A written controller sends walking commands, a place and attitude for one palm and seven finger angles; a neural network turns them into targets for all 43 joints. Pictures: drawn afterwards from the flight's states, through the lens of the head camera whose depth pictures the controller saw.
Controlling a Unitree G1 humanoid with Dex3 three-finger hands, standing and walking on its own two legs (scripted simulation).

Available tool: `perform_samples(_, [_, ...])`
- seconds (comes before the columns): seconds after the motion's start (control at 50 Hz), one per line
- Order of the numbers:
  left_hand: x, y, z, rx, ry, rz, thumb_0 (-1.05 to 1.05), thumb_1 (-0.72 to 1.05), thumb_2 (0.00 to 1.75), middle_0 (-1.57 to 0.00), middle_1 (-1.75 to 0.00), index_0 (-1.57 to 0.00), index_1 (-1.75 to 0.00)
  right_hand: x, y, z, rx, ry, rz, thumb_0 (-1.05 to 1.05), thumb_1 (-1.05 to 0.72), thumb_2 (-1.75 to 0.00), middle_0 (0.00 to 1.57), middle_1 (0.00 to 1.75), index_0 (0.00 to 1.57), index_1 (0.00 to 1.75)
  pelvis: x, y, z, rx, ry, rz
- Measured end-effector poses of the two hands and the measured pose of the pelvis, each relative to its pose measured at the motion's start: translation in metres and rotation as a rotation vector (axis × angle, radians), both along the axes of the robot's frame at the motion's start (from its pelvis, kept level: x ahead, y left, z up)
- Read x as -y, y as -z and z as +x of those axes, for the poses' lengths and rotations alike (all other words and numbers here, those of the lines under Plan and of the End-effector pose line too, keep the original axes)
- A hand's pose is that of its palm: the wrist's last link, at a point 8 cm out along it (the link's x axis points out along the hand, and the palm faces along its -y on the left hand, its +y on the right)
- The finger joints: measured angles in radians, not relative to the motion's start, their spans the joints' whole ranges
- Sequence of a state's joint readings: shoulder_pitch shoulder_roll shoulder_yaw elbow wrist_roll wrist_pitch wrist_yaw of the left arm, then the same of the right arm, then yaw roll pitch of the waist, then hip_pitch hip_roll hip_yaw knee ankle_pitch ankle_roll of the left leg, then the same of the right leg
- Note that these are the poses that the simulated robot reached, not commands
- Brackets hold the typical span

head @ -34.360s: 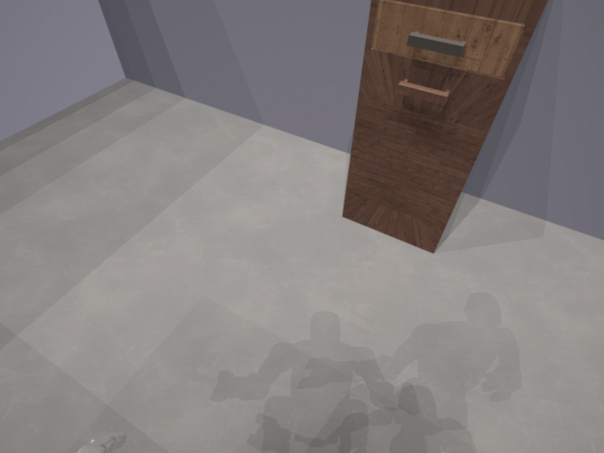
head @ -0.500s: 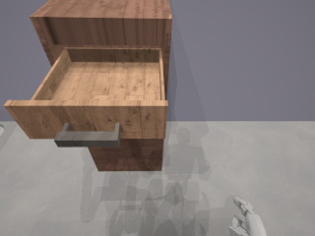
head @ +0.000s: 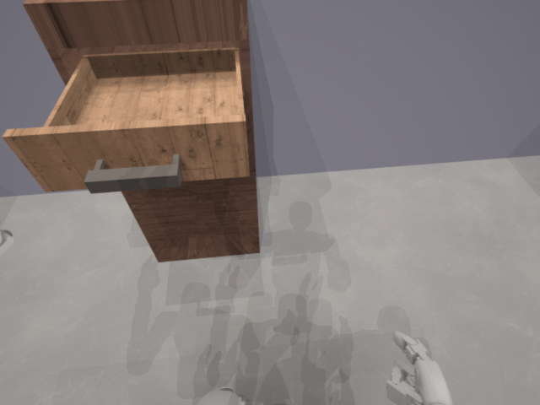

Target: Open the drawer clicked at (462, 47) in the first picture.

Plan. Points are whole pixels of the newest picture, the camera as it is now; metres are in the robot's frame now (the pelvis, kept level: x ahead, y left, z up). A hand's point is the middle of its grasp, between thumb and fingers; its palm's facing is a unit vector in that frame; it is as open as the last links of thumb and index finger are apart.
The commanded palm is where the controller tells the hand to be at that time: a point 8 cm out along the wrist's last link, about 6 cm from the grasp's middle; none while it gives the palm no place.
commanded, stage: stop stepping back and stand still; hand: left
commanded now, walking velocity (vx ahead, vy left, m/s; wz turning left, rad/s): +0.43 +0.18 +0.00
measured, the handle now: (136, 169) +0.47 +0.26 +0.08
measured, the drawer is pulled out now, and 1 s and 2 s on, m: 0.30 0.30 0.30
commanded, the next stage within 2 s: let the arm hang, fingers relaxed in 0.60 s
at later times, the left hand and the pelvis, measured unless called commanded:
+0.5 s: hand out of the picture +0.12 +0.23 +0.27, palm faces +0.58 -0.73 -0.36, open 7.4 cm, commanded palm +0.05 +0.28 +0.27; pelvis -0.06 +0.00 -0.01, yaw +4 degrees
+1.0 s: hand out of the picture +0.02 +0.17 -0.16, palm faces +0.13 -0.98 -0.13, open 7.0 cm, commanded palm none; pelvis -0.06 +0.00 -0.01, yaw +5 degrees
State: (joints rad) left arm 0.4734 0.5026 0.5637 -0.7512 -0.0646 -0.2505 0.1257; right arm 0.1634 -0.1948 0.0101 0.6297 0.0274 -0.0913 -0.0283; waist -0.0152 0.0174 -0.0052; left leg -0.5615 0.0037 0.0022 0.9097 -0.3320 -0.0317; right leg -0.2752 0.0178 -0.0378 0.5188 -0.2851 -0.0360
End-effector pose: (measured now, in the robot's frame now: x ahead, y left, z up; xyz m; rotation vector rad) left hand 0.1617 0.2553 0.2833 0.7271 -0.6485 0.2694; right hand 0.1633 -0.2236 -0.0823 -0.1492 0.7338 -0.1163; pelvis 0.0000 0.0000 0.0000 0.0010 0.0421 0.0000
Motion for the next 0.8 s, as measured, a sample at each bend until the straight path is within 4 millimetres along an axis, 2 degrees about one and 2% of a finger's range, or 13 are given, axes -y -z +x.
perform_samples(0.08, [-0.008,-0.001,-0.027,-0.010,-0.049,-0.005,0.01,0.89,0.89,-0.22,-0.30,-0.22,-0.30,0.020,-0.009,-0.033,-0.005,0.048,-0.052,0.02,-0.90,-0.90,0.21,0.30,0.20,0.30,0.002,-0.004,-0.013,-0.011,-0.007,0.017])
perform_samples(0.16, [-0.023,0.007,-0.052,0.037,-0.090,-0.076,0.01,0.89,0.89,-0.22,-0.30,-0.22,-0.30,0.033,-0.008,-0.056,-0.008,0.050,-0.130,0.02,-0.90,-0.90,0.20,0.30,0.20,0.30,-0.005,0.001,-0.026,-0.015,-0.049,-0.016])
perform_samples(0.26, [-0.037,0.019,-0.075,0.048,-0.135,-0.148,0.01,0.89,0.90,-0.21,-0.30,-0.21,-0.30,0.028,-0.013,-0.074,0.007,0.040,-0.142,0.02,-0.90,-0.90,0.20,0.30,0.20,0.30,-0.008,0.001,-0.045,0.027,-0.041,0.010])
perform_samples(0.36, [-0.029,0.017,-0.086,0.104,-0.136,-0.156,0.01,0.89,0.90,-0.21,-0.30,-0.21,-0.30,0.013,-0.006,-0.078,0.044,0.006,-0.089,0.02,-0.90,-0.90,0.20,0.30,0.20,0.30,-0.001,0.006,-0.054,0.054,-0.047,0.007])
perform_samples(0.48, [-0.015,0.011,-0.088,0.140,-0.106,-0.139,0.01,0.89,0.90,-0.21,-0.30,-0.21,-0.30,0.001,0.005,-0.074,0.014,-0.038,-0.038,0.02,-0.90,-0.90,0.21,0.30,0.20,0.30,0.005,0.008,-0.059,0.048,-0.058,-0.010])
perform_samples(0.62, [-0.028,0.017,-0.086,0.079,-0.110,-0.119,0.01,0.89,0.90,-0.21,-0.30,-0.21,-0.30,-0.003,0.000,-0.067,-0.006,-0.054,-0.075,0.02,-0.90,-0.90,0.21,0.30,0.20,0.30,-0.004,0.006,-0.059,0.048,-0.072,-0.008])
perform_samples(0.7, [-0.029,0.018,-0.084,0.051,-0.130,-0.104,0.01,0.89,0.90,-0.21,-0.30,-0.21,-0.30,-0.008,-0.002,-0.060,0.010,-0.047,-0.060,0.02,-0.90,-0.90,0.21,0.30,0.20,0.30,-0.005,0.006,-0.051,0.044,-0.062,0.010])
perform_samples(0.72, [-0.031,0.025,-0.079,0.028,-0.129,-0.102,0.01,0.89,0.90,-0.21,-0.30,-0.21,-0.30,-0.008,0.001,-0.056,0.020,-0.063,-0.047,0.02,-0.90,-0.90,0.21,0.30,0.20,0.30,-0.006,0.007,-0.049,0.035,-0.068,0.011])
perform_samples(0.74, [-0.035,0.043,-0.067,-0.051,-0.141,-0.131,0.01,0.89,0.90,-0.21,-0.30,-0.21,-0.30,-0.008,0.007,-0.053,0.013,-0.084,-0.036,0.02,-0.90,-0.90,0.21,0.30,0.20,0.30,-0.006,0.008,-0.048,0.029,-0.073,0.013])
perform_samples(0.76, [-0.040,0.070,-0.054,-0.173,-0.165,-0.189,0.00,0.90,0.90,-0.20,-0.30,-0.20,-0.30,-0.007,0.015,-0.050,-0.005,-0.095,-0.025,0.01,-0.90,-0.90,0.21,0.30,0.20,0.30,-0.008,0.009,-0.048,0.026,-0.074,0.017])
perform_samples(0.8, [-0.047,0.143,-0.034,-0.484,-0.236,-0.338,0.00,0.90,0.90,-0.20,-0.30,-0.20,-0.30,-0.003,0.030,-0.048,-0.043,-0.090,-0.003,0.01,-0.90,-0.90,0.21,0.30,0.20,0.30,-0.010,0.011,-0.049,0.023,-0.073,0.020])
